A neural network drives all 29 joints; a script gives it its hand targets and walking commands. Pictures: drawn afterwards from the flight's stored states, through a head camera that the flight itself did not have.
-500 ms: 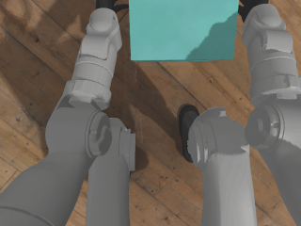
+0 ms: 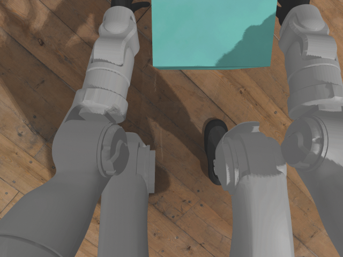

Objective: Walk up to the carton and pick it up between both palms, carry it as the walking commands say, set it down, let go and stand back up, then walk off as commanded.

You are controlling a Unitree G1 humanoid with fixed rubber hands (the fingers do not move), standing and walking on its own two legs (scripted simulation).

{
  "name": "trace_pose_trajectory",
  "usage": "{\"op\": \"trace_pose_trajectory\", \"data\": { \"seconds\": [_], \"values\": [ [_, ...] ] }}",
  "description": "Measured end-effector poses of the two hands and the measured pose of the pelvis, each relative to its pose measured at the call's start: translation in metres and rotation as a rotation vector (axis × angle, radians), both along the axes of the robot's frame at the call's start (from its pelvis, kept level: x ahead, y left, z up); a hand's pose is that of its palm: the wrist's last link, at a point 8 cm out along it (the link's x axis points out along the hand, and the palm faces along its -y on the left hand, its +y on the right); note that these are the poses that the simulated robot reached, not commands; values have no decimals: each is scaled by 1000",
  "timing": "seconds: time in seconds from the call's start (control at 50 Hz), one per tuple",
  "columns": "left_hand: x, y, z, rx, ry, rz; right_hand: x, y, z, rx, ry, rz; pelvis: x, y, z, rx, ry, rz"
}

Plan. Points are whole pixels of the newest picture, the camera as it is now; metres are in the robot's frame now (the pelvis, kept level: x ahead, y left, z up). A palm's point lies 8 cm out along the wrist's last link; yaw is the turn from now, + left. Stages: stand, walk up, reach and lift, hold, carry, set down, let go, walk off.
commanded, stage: set down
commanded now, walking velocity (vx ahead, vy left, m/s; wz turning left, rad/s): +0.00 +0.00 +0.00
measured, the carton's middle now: (202, 18) +0.53 -0.10 -0.25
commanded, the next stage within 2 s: let go in 2.00 s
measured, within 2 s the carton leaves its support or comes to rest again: neither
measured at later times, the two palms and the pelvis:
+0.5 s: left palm (107, 12) +0.54 +0.08 -0.17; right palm (292, 24) +0.48 -0.26 -0.18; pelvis +0.00 +0.00 +0.01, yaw +0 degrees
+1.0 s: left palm out of the picture +0.55 +0.08 -0.09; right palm (340, 2) +0.49 -0.28 -0.10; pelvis +0.00 +0.00 +0.04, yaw -1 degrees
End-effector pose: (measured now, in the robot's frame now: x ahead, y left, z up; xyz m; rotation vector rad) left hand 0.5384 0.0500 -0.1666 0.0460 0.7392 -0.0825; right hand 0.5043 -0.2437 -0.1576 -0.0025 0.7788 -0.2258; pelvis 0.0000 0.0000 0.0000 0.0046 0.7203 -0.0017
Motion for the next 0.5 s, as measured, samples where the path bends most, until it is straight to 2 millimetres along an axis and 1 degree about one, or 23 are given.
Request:
{"op": "trace_pose_trajectory", "data": {
  "seconds": [0.22, 0.34, 0.38, 0.44, 0.5],
  "values": [
    [1, 1, -1, 14, -15, -21, 0, 0, -2, -3, -18, -6, -1, 0, 0, -2, -14, -2],
    [2, 3, -2, 36, -40, -50, -4, 0, -6, -6, -41, -18, -3, 0, 3, -1, -28, -8],
    [1, 8, -3, 51, -41, -46, -9, -1, -11, -9, -28, -27, -3, -1, 5, 0, -29, -11],
    [-1, 20, -6, 72, -33, -24, -18, -6, -18, -14, -11, -54, -4, -2, 7, 1, -27, -11],
    [-1, 32, -7, 83, -28, -9, -23, -12, -22, -17, -9, -72, -4, -2, 8, 3, -26, -8]
  ]
}}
